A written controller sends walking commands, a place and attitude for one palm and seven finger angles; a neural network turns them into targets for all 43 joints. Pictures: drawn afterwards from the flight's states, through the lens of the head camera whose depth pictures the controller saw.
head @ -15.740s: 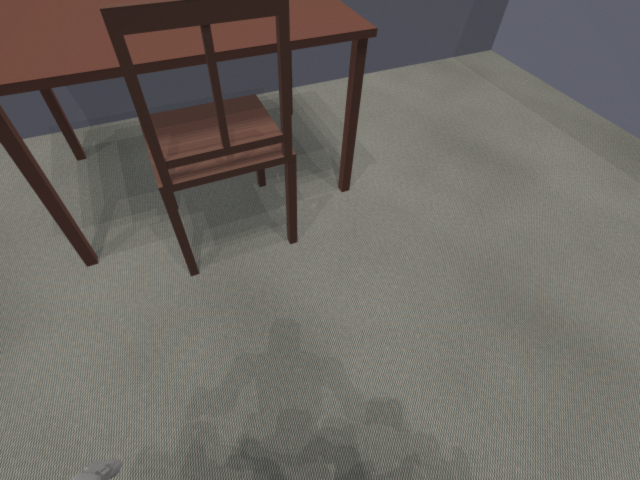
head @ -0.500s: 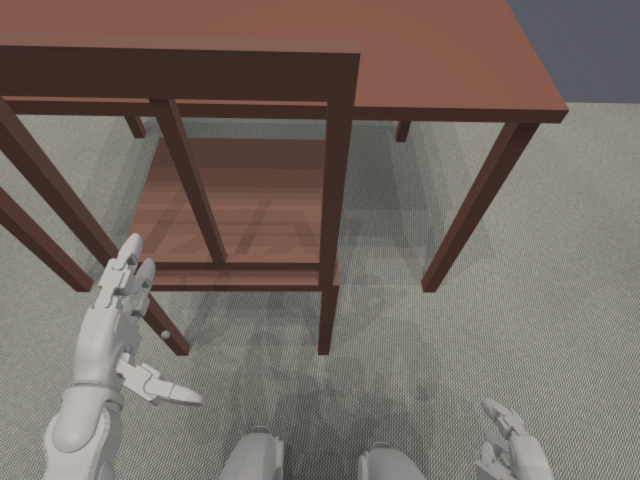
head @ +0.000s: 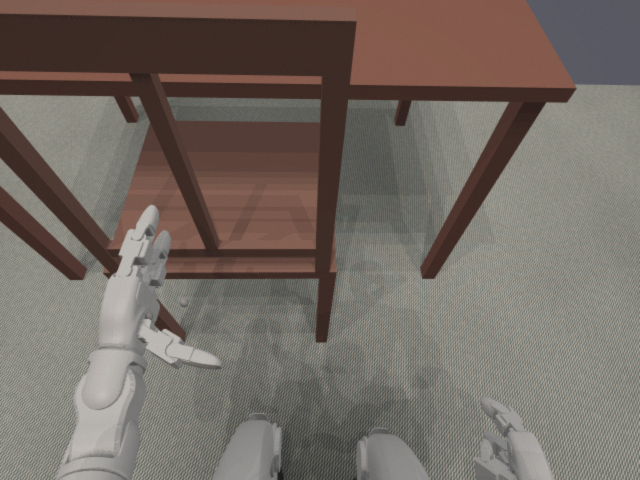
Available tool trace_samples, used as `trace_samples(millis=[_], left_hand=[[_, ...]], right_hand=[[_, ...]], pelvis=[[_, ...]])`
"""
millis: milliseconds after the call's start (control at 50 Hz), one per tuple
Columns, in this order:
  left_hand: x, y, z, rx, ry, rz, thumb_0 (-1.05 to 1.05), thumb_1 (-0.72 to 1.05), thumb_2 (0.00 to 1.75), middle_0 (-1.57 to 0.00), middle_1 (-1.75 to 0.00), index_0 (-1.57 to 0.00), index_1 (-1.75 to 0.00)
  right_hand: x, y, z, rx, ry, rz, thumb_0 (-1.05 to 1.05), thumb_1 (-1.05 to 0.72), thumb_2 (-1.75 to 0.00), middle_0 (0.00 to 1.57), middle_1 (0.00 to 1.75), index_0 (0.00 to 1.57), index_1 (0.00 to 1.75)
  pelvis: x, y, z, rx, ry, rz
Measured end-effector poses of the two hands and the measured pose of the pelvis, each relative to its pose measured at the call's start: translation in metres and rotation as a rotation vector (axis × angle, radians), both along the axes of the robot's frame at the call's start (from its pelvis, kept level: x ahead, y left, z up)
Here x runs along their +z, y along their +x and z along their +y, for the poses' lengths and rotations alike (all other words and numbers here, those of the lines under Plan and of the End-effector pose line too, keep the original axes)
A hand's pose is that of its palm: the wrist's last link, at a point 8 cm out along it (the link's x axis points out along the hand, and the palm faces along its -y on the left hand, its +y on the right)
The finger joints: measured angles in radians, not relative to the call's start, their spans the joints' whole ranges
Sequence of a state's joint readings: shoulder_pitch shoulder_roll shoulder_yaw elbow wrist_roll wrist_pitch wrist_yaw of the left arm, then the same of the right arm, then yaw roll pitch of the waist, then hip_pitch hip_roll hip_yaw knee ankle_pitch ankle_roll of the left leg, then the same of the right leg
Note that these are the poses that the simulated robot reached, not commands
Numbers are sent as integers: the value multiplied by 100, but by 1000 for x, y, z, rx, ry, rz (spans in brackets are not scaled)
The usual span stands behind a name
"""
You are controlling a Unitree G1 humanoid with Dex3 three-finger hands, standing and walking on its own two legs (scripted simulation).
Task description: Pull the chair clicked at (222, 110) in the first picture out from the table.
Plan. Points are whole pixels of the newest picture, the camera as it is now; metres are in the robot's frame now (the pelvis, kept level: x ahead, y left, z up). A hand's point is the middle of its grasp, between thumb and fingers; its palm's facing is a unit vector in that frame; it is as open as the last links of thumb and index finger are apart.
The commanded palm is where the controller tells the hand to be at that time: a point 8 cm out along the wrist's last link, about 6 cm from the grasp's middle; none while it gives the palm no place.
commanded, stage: aim the fingers beside a spindle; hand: left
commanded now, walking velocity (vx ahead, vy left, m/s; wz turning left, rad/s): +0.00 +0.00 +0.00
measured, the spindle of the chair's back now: (186, 180) +0.49 +0.20 +0.05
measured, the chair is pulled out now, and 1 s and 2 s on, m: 0.00 0.00 0.00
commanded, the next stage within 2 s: push the fingers through the gap in 0.92 s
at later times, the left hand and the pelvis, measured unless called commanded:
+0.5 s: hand (194, 291) +0.34 +0.17 +0.02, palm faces +0.02 -1.00 -0.04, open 16.9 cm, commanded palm +0.31 +0.22 +0.02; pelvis +0.00 +0.00 -0.01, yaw -1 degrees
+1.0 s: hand (189, 290) +0.34 +0.17 +0.02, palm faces +0.03 -1.00 -0.04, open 16.9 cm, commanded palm +0.32 +0.22 +0.01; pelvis +0.00 +0.00 -0.01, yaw +0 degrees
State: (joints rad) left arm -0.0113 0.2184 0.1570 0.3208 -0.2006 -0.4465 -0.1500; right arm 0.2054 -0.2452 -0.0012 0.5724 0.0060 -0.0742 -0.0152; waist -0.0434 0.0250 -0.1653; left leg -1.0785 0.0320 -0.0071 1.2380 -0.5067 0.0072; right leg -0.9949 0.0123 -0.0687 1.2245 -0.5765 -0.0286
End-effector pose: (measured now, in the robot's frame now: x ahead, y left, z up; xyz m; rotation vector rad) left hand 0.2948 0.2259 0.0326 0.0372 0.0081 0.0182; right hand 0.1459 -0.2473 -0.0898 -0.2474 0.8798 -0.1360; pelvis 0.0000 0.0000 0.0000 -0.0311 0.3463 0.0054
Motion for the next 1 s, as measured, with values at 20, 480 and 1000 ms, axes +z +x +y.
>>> trace_samples(millis=[20,480,1000], left_hand=[[-1,2,0,-1,0,-1,-1,-50,30,-6,-8,-6,-8],[-14,22,-6,2,-3,-13,-1,-50,30,-6,-8,-6,-8],[-15,21,2,16,2,-16,-1,-50,30,-6,-8,-6,-8]], right_hand=[[-1,-1,0,-2,0,4,1,-91,-90,20,30,20,30],[-18,-23,-3,-37,5,87,1,-91,-90,20,30,20,30],[-17,-14,3,-16,3,78,1,-91,-90,20,30,20,30]], pelvis=[[0,0,0,-1,0,2],[-10,-4,2,-12,1,28],[-11,-5,5,-5,-6,29]])
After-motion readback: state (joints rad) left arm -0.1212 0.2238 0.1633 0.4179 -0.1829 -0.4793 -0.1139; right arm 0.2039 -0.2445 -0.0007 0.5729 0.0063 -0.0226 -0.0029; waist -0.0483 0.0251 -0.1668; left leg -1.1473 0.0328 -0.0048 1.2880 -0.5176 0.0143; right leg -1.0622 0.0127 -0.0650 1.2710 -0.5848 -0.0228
